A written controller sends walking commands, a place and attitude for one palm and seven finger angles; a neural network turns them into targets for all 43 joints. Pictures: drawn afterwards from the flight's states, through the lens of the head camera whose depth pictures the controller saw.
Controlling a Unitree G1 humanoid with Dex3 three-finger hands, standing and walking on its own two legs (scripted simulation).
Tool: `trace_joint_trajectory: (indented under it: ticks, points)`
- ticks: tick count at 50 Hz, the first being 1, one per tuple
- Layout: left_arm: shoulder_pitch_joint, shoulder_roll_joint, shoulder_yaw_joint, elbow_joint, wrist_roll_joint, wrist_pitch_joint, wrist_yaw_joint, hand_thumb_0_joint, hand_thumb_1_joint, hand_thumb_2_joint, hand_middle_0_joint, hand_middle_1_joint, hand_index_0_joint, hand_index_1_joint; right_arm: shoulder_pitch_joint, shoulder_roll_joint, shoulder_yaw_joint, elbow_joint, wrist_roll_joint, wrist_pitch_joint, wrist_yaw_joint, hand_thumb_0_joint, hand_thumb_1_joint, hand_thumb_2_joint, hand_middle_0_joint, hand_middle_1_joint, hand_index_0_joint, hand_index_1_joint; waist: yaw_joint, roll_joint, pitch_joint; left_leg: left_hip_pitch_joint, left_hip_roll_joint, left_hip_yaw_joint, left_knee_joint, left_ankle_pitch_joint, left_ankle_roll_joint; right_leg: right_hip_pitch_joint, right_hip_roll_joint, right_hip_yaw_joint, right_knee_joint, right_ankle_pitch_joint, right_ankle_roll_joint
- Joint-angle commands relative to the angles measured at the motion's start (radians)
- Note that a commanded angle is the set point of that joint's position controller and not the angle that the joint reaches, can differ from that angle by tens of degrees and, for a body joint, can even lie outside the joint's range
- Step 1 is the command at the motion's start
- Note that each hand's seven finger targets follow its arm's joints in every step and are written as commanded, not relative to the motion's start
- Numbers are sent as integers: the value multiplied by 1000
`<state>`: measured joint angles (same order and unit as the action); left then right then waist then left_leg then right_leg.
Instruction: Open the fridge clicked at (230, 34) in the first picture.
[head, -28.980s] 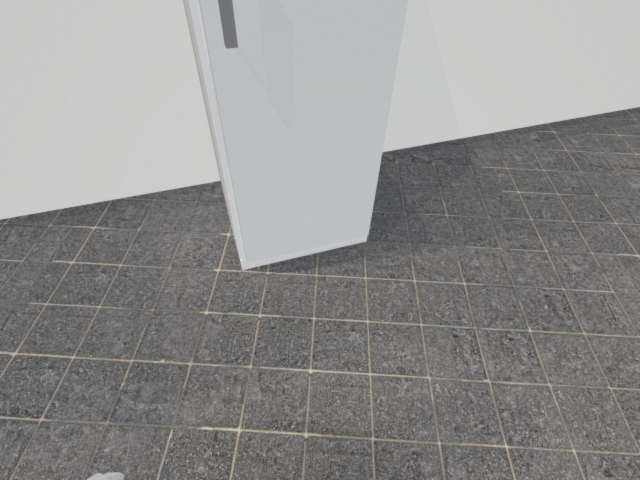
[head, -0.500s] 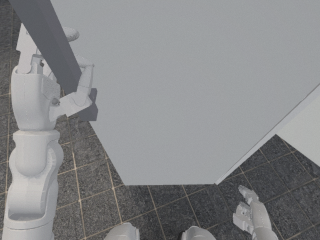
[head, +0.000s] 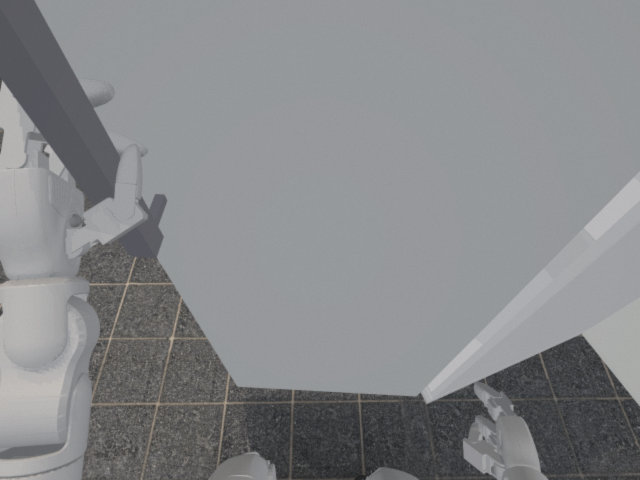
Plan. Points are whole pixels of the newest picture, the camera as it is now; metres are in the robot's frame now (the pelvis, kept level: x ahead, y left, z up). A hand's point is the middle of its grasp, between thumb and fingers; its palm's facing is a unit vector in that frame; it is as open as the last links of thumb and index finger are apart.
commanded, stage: walk backward, drawing the door open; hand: left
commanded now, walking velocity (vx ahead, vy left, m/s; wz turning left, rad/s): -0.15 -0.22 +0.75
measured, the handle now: (92, 118) +0.35 +0.18 +0.27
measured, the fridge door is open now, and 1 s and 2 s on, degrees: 65 78 75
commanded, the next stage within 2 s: stop walking and hold the door back in 0.24 s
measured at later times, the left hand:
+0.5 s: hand (122, 356) +0.19 +0.13 +0.23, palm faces +0.53 -0.82 -0.21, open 7.2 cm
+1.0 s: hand (116, 306) +0.22 +0.14 +0.23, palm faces +0.49 -0.84 -0.23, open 5.9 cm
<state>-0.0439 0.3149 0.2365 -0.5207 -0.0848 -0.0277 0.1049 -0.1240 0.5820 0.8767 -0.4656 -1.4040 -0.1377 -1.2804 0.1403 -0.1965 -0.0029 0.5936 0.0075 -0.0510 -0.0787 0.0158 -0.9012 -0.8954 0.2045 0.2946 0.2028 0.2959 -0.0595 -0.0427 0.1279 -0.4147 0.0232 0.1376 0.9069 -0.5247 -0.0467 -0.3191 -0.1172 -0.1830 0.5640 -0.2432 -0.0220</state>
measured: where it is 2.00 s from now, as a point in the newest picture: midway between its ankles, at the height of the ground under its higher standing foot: outside the picture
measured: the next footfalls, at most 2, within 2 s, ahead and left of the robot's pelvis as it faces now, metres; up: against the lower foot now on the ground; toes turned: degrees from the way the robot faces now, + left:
left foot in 0.06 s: +0.01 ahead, +0.10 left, +0.00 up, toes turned +10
right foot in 0.34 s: +0.07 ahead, -0.21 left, +0.00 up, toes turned +8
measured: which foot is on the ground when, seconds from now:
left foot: up 0.00-0.04, down 0.06-0.34, up 0.36-0.70, down 0.72-0.92, up 0.94-1.00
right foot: down 0.00-0.06, up 0.08-0.32, down 0.34-0.70, up 0.72-0.90, down 0.92-1.00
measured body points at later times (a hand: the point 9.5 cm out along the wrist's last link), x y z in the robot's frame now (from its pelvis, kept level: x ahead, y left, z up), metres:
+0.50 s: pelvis -0.06 -0.14 +0.00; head -0.03 -0.15 +0.45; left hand +0.15 +0.17 +0.24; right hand +0.18 -0.31 -0.10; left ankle -0.11 -0.01 -0.64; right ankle +0.03 -0.22 -0.73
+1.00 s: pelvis -0.15 -0.17 -0.01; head -0.14 -0.19 +0.44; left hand +0.18 +0.18 +0.25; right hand +0.03 -0.36 -0.14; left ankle -0.19 -0.05 -0.70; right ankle -0.05 -0.25 -0.74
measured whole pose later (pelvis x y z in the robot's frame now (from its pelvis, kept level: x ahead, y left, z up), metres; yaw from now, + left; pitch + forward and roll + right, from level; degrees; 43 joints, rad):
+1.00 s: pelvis -0.15 -0.17 -0.01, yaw +20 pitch -3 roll +0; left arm -0.91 0.38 0.17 0.82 -0.01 -0.13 0.02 -0.15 0.59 0.80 -0.46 -1.40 -0.39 -1.40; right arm 0.24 -0.21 0.05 0.76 0.04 -0.04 -0.10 0.01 -0.90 -0.89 0.21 0.30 0.21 0.30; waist -0.03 0.04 0.07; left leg -0.38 0.02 0.00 0.92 -0.46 0.00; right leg -0.34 -0.01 -0.05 0.62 -0.21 -0.03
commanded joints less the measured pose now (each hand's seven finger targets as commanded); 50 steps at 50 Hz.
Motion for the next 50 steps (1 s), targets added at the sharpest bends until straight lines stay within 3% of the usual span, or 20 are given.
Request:
trace_joint_trajectory:
  ticks: [1,3,4,6,9,14,15,16,17,19,21,29,33,34,36,39,44,46,47,50]
  points:
    - [-201,161,81,-246,9,-121,20,0,900,900,-450,-1400,-450,-1400,-13,-68,-32,-156,-1,-48,-13,0,-900,-900,200,300,200,300,21,5,-394,283,32,-33,-453,286,18,108,-169,71,112,461,-64]
    - [-259,164,54,-294,3,-150,4,0,900,900,-450,-1400,-450,-1400,-43,-112,-45,-178,7,-75,1,0,-900,-900,200,300,200,300,52,383,-406,547,468,-644,-562,1177,231,-319,68,96,456,-343,78]
    - [-316,183,79,-292,33,-164,-7,0,900,900,-450,-1400,-450,-1400,-53,-109,-41,-153,9,-90,25,0,-900,-900,200,300,200,300,60,228,-390,579,464,-641,-532,1206,241,-377,91,170,524,-360,63]
    - [-406,246,114,-376,37,-180,-16,0,900,900,-450,-1400,-450,-1400,-84,-101,-45,-124,10,-109,24,0,-900,-900,200,300,200,300,37,305,-389,588,388,-539,-470,1160,224,-399,70,211,528,-313,71]
    - [-282,156,60,-249,37,-149,-11,0,900,900,-450,-1400,-450,-1400,-44,-107,-59,-92,19,-109,39,0,-900,-900,200,300,200,300,44,319,-372,421,285,-332,-456,994,176,-183,89,177,346,-153,72]
    - [-256,169,98,-194,14,-137,4,0,900,900,-450,-1400,-450,-1400,-78,-111,-37,-124,18,-113,30,0,-900,-900,200,300,200,300,70,271,-341,148,238,-297,-432,585,137,185,131,125,-4,-46,81]
    - [-267,176,97,-199,19,-136,2,0,900,900,-450,-1400,-450,-1400,-73,-97,-31,-132,21,-107,29,0,-900,-900,200,300,200,300,69,145,-335,94,149,-237,-338,389,89,254,83,138,-158,74,77]
    - [-240,248,137,-185,25,-125,9,0,900,900,-450,-1400,-450,-1400,-74,-60,-20,-139,30,-96,25,0,-900,-900,200,300,200,300,59,-147,-300,20,6,-106,-117,65,25,235,-108,313,-276,216,10]
    - [-238,286,165,-222,22,-116,11,0,900,900,-450,-1400,-450,-1400,-114,-55,-19,-157,18,-91,22,0,-900,-900,200,300,200,300,89,-285,-310,-58,-58,-127,201,-107,17,128,-294,501,-316,258,-111]
    - [-260,200,115,-2,33,-83,7,0,900,900,-450,-1400,-450,-1400,-52,-82,-19,-109,12,-71,20,0,-900,-900,200,300,200,300,59,-176,-347,-131,-22,-200,436,9,2,162,-275,463,-282,90,-105]
    - [-331,228,142,58,26,-99,20,0,900,900,-450,-1400,-450,-1400,-87,-90,-14,-85,11,-63,-1,0,-900,-900,200,300,200,300,61,-125,-301,-139,-5,-201,426,76,-9,162,-267,371,-249,233,-106]
    - [-668,240,59,387,38,-124,18,0,900,900,-450,-1400,-450,-1400,-55,-127,-2,-78,1,-29,-13,0,-900,-900,200,300,200,300,97,-192,-330,112,-59,-58,-155,63,41,126,-243,334,-391,-147,-49]
    - [-826,206,-15,518,35,-143,11,0,900,900,-450,-1400,-450,-1400,-20,-146,-4,-68,11,-10,3,0,-900,-900,200,300,200,300,65,-97,-383,326,-73,-11,-540,123,83,78,-146,251,-326,-248,6]
    - [-873,206,-29,530,31,-155,5,0,900,900,-450,-1400,-450,-1400,-9,-174,-12,-78,9,-8,3,0,-900,-900,200,300,200,300,56,23,-367,318,12,-119,-645,14,134,31,-64,203,-207,-312,35]
    - [-1077,178,-59,613,19,-155,6,0,900,900,-450,-1400,-450,-1400,-46,-216,-27,-95,24,-26,0,0,-900,-900,200,300,200,300,54,429,-257,212,335,-496,-767,-87,272,-129,130,18,332,-201,65]
    - [-1181,241,-56,892,66,-133,-9,0,900,900,-450,-1400,-450,-1400,6,-175,-21,-23,45,-20,-10,0,-900,-900,200,300,200,300,65,181,-228,259,290,-402,-640,149,269,-255,70,169,406,-177,47]
    - [-1327,263,-49,1159,61,-127,-36,0,900,900,-450,-1400,-450,-1400,50,-194,-12,14,38,-30,-39,0,-900,-900,200,300,200,300,89,173,-320,105,154,-188,-421,121,148,212,96,120,-52,-129,30]
    - [-1268,355,10,1275,64,-119,-40,0,900,900,-450,-1400,-450,-1400,69,-172,-27,9,35,-24,-46,0,-900,-900,200,300,200,300,87,-247,-268,-202,-25,-76,-15,-24,56,335,-236,684,-347,-367,-126]
    - [-1294,444,106,1226,53,-133,-44,0,900,900,-450,-1400,-450,-1400,62,-199,-43,10,19,-33,-49,0,-900,-900,200,300,200,300,97,-187,-276,-172,-15,-149,127,-25,39,264,-285,725,-394,-357,-149]
    - [-1320,476,123,1279,77,-140,-53,0,900,900,-450,-1400,-450,-1400,74,-175,-29,64,19,-68,-45,0,-900,-900,200,300,200,300,59,-271,-288,-169,7,-173,197,85,39,173,-188,549,-336,-464,-93]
